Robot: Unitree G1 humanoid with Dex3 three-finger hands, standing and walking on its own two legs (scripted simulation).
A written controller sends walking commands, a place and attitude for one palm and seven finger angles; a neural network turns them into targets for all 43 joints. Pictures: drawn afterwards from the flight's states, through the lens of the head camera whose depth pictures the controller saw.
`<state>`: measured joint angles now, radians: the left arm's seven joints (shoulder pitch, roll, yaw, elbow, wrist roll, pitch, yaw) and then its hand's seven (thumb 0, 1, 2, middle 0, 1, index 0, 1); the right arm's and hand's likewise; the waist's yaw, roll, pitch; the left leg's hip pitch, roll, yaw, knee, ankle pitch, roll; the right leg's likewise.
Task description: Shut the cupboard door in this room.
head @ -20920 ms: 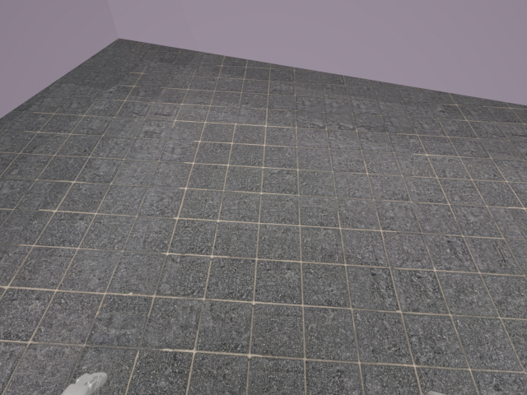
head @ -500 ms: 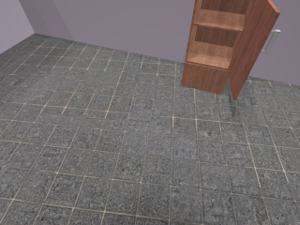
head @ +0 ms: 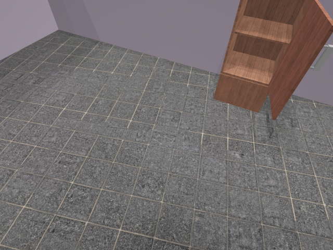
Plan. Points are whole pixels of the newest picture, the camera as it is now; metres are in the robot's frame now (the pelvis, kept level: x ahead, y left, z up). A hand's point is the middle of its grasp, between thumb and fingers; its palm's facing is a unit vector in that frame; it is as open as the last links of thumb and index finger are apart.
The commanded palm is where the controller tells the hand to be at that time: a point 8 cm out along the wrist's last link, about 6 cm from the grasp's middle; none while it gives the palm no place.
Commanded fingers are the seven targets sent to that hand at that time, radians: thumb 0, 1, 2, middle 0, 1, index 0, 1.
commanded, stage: stand and wait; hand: left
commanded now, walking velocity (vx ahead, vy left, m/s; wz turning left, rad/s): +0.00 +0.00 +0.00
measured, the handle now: (318, 57) +1.01 -0.69 -0.04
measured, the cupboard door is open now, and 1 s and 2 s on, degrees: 100 100 100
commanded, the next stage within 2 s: turn or walk to find it in 0.20 s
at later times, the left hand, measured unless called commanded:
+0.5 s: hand out of the picture +0.04 +0.22 -0.17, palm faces +0.07 -0.96 -0.26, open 7.3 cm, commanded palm none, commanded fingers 0.00 0.90 0.90 -0.20 -0.30 -0.20 -0.30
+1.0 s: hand out of the picture -0.01 +0.18 -0.18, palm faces +0.14 -0.96 -0.23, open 7.3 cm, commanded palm none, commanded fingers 0.00 0.90 0.90 -0.20 -0.30 -0.20 -0.30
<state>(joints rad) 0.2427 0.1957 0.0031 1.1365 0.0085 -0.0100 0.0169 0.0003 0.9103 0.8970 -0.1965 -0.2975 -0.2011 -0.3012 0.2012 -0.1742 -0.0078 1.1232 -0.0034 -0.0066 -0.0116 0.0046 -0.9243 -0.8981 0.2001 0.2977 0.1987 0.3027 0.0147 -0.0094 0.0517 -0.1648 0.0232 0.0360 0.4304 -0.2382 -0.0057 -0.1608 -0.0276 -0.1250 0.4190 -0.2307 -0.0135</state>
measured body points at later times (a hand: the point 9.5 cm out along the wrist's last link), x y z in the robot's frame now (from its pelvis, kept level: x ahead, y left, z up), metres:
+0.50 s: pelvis -0.01 +0.00 +0.00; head +0.02 +0.01 +0.44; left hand +0.04 +0.27 -0.15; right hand +0.05 -0.25 -0.16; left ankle +0.00 +0.12 -0.74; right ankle +0.00 -0.10 -0.74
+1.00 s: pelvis +0.00 -0.01 +0.00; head +0.02 -0.01 +0.45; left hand -0.01 +0.23 -0.16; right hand +0.07 -0.24 -0.16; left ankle +0.00 +0.12 -0.74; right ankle +0.00 -0.13 -0.74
